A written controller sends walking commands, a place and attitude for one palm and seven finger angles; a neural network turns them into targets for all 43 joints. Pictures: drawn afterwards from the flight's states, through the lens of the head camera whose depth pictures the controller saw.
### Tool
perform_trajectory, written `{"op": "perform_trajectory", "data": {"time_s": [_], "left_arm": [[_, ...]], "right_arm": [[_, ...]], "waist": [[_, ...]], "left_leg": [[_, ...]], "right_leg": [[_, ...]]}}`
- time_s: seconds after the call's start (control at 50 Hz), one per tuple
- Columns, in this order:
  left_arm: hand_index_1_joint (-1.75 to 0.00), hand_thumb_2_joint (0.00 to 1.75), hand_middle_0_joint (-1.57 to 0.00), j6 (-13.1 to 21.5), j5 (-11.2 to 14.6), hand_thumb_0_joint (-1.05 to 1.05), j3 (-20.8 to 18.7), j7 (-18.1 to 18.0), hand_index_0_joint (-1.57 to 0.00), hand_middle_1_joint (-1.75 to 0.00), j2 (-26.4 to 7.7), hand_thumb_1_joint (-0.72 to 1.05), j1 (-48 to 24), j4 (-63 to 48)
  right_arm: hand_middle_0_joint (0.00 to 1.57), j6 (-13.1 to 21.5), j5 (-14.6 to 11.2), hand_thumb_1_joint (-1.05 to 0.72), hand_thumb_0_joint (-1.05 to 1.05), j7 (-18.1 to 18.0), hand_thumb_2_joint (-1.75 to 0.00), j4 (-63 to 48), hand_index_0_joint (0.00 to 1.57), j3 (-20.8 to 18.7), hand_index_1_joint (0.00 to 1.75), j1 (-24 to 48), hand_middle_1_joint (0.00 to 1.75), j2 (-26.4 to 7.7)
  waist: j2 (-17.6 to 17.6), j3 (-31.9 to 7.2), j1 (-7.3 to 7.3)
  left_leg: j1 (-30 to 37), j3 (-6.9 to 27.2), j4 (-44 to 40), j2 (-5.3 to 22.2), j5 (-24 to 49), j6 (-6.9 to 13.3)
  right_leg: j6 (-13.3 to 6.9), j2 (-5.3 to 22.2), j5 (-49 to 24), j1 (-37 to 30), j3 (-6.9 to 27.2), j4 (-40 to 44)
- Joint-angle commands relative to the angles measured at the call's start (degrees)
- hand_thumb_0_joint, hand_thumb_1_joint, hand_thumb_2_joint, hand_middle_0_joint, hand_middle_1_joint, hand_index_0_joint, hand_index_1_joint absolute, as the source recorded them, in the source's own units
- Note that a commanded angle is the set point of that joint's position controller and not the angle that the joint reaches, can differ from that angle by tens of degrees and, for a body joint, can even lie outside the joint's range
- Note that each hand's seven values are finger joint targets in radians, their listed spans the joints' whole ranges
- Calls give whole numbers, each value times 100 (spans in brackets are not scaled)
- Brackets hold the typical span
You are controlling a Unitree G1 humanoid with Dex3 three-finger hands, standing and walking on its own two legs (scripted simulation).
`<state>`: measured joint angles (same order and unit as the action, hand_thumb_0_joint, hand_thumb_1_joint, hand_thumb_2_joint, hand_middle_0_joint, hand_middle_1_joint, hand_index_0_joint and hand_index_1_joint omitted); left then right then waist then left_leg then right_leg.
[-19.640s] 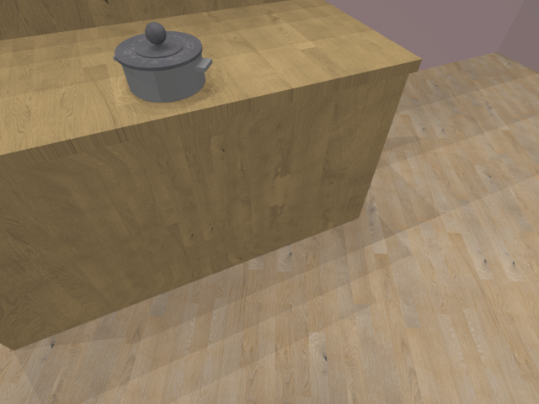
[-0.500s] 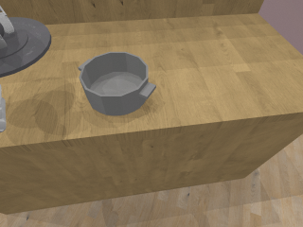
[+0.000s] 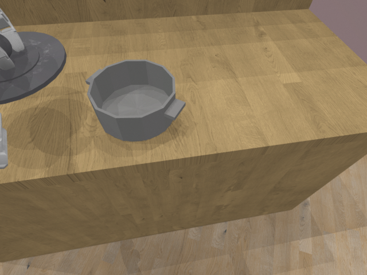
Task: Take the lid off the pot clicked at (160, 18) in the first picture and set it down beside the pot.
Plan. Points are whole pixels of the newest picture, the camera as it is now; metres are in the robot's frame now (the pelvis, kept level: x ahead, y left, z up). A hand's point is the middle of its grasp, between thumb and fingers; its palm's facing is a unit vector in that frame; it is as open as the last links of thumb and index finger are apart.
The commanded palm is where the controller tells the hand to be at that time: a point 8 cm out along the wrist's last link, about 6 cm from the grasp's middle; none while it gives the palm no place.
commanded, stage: lower the lid onto the table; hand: left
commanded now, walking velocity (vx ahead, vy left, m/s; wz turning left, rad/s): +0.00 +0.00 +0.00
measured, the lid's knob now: out of the picture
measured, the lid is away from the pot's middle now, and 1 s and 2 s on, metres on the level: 0.23 0.23 0.23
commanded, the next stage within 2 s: none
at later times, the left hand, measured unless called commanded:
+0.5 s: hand out of the picture +0.46 +0.29 +0.22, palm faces -0.34 -0.22 -0.92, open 6.7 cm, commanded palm +0.47 +0.30 +0.28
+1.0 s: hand (9, 80) +0.46 +0.30 +0.18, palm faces -0.38 -0.22 -0.90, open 6.7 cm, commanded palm +0.48 +0.31 +0.25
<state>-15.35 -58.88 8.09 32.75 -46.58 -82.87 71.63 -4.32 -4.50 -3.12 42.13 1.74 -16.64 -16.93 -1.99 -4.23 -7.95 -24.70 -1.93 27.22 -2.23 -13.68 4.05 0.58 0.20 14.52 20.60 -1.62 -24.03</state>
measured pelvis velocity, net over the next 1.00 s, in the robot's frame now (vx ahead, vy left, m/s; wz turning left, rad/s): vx -0.01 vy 0.00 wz -0.01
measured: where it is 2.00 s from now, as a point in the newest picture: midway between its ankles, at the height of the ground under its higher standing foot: outside the picture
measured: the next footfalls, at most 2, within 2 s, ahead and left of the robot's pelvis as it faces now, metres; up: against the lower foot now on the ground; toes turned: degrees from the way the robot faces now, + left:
none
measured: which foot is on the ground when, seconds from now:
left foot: down 0.00-1.00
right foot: down 0.00-1.00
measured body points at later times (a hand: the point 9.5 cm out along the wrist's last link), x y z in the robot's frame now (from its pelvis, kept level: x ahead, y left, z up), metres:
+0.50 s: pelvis -0.01 +0.00 +0.00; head +0.04 +0.01 +0.45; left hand +0.47 +0.30 +0.27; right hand +0.04 -0.28 -0.12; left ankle -0.01 +0.07 -0.74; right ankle -0.04 -0.13 -0.74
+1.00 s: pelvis -0.01 +0.00 +0.00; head +0.05 +0.01 +0.44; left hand +0.48 +0.31 +0.23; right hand +0.00 -0.28 -0.12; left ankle -0.01 +0.07 -0.74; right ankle -0.04 -0.13 -0.74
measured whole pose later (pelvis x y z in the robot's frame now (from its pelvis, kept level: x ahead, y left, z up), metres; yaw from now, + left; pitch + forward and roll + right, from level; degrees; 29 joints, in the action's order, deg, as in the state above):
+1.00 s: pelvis -0.01 +0.00 +0.00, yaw -1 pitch +11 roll -2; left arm -8.1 -57.5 7.1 29.9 -45.9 -75.2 72.7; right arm -5.5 -4.9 -4.4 42.3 1.1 -19.0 -17.3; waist -1.4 -4.4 -8.5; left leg -27.1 -2.3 30.7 -1.7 -14.5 4.5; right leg 0.8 -0.2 14.6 22.7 -1.3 -26.5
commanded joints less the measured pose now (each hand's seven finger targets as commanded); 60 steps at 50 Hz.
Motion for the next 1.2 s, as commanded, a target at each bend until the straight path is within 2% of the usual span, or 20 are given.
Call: {"op": "perform_trajectory", "data": {"time_s": [0.0,0.04,0.12,0.14,0.24,0.34,0.42,0.44,0.46,0.52,0.54,0.56,0.64,0.76,0.84,0.9,0.94,0.96,1.08,1.18], "left_arm": [[-108,64,-92,176,-158,0,-127,-433,-95,-108,-1531,85,-3746,-1916],[-108,64,-92,148,-34,0,194,-369,-95,-108,-1042,85,-3266,-1569],[-108,64,-92,150,-93,0,-111,-396,-95,-108,-1475,85,-2782,-1057],[-108,64,-92,163,-2,0,138,-367,-95,-108,-1199,85,-2838,-1180],[-108,64,-92,321,94,0,72,-430,-95,-108,-1257,85,-3646,-2303],[-108,64,-92,378,111,0,55,-410,-95,-108,-1124,85,-3048,-1761],[-108,64,-92,321,56,0,21,-451,-95,-108,-1217,85,-2847,-1079],[-108,64,-92,347,146,0,277,-435,-95,-108,-920,85,-3005,-1291],[-108,64,-92,368,74,0,17,-490,-95,-108,-1231,85,-3234,-1531],[-108,64,-92,468,13,0,-38,-538,-95,-108,-1350,85,-3473,-1649],[-108,64,-92,509,110,0,165,-520,-95,-108,-1073,85,-3338,-1615],[-108,64,-92,532,54,0,-75,-559,-95,-108,-1354,85,-3388,-1627],[-108,64,-92,580,133,0,155,-539,-95,-108,-1038,85,-3051,-1282],[-108,64,-92,637,27,0,-227,-629,-95,-108,-1531,85,-2963,-1184],[-108,64,-92,684,122,0,4,-611,-95,-108,-1272,85,-2872,-1248],[-108,64,-92,773,-1,0,-410,-660,-95,-108,-1833,85,-2892,-1348],[-108,64,-92,818,129,0,-199,-621,-95,-108,-1507,85,-2773,-1509],[-108,64,-92,834,67,0,-436,-656,-95,-108,-1793,85,-2813,-1548],[-108,64,-92,855,118,0,-133,-632,-95,-108,-1370,85,-2510,-1347],[-108,64,-92,934,202,0,-103,-622,-95,-108,-1298,85,-2718,-1607]], "right_arm": [[20,155,5,-90,0,-63,-90,-467,20,-357,30,-374,30,-938],[20,118,-22,-90,0,-29,-90,-473,20,-377,30,-430,30,-964],[20,-35,-45,-90,0,-48,-90,-484,20,-310,30,-325,30,-995],[20,-57,-63,-90,0,-44,-90,-502,20,-320,30,-297,30,-1022],[20,64,-29,-90,0,-66,-90,-519,20,-368,30,-306,30,-973],[20,70,-31,-90,0,-75,-90,-472,20,-371,30,-351,30,-988],[20,-40,-75,-90,0,-90,-90,-425,20,-304,30,-262,30,-1005],[20,-32,-82,-90,0,-98,-90,-435,20,-316,30,-241,30,-1034],[20,-43,-57,-90,0,-87,-90,-430,20,-330,30,-246,30,-1030],[20,24,-54,-90,0,-139,-90,-447,20,-318,30,-250,30,-996],[20,59,-54,-90,0,-167,-90,-465,20,-318,30,-279,30,-1011],[20,52,-33,-90,0,-163,-90,-404,20,-326,30,-331,30,-1012],[20,91,-64,-90,0,-195,-90,-418,20,-337,30,-356,30,-1030],[20,12,-38,-90,0,-194,-90,-372,20,-329,30,-391,30,-1061],[20,33,-63,-90,0,-218,-90,-393,20,-349,30,-442,30,-1076],[20,3,-45,-90,0,-227,-90,-426,20,-352,30,-464,30,-1061],[20,34,-61,-90,0,-221,-90,-461,20,-383,30,-478,30,-1045],[20,6,-39,-90,0,-197,-90,-429,20,-392,30,-513,30,-1073],[20,-86,-52,-90,0,-164,-90,-447,20,-395,30,-516,30,-1061],[20,-78,-48,-90,0,-194,-90,-415,20,-410,30,-539,30,-1056]], "waist": [[-1031,-3253,80],[-952,-2772,24],[-243,-2334,42],[-465,-2279,16],[-1122,-3054,16],[-879,-2623,13],[-287,-2077,-5],[-468,-2126,-20],[-523,-2422,30],[-748,-2605,21],[-744,-2520,-14],[-706,-2664,19],[-589,-2419,-19],[-546,-2498,34],[-586,-2496,3],[-635,-2750,41],[-806,-2764,30],[-810,-2859,52],[-934,-2412,-4],[-937,-2647,-68]], "left_leg": [[3078,530,467,154,4471,-116],[2948,505,489,172,4504,-157],[2075,367,307,69,3232,7],[2146,326,314,88,3297,-16],[3096,548,492,164,4204,-111],[2755,537,393,119,3554,-123],[1938,427,165,61,2193,6],[2082,414,156,84,2330,-18],[2235,474,176,97,2339,-24],[2404,517,204,89,2435,-31],[2467,517,235,115,2591,-59],[2472,527,242,120,2527,-41],[2319,489,229,117,2429,-54],[2087,433,289,81,2331,-12],[2181,407,313,108,2487,-6],[2132,398,391,66,2662,36],[2409,408,474,124,3219,-17],[2440,467,481,157,3198,-44],[2343,481,480,157,2948,-48],[2566,551,542,182,3105,-55]], "right_leg": [[-202,-301,-2054,29,-24,-31],[-232,-303,-1982,270,-93,24],[-212,-278,-1916,-91,-61,-12],[-238,-238,-1968,-9,-70,18],[-254,-299,-1914,234,-81,-12],[-274,-310,-1570,327,-122,22],[-254,-276,-1293,155,-104,50],[-284,-246,-1357,205,-118,56],[-261,-268,-1285,167,-84,29],[-272,-296,-1239,195,-73,29],[-294,-287,-1266,336,-105,42],[-260,-305,-1249,242,-72,23],[-284,-284,-1228,344,-116,23],[-267,-300,-1372,183,-56,-60],[-274,-305,-1442,250,-93,-56],[-246,-318,-1667,44,-28,-124],[-253,-322,-1782,204,-74,-132],[-223,-334,-1669,233,-52,-154],[-250,-367,-1370,575,-108,-107],[-239,-378,-1357,682,-115,-130]]}}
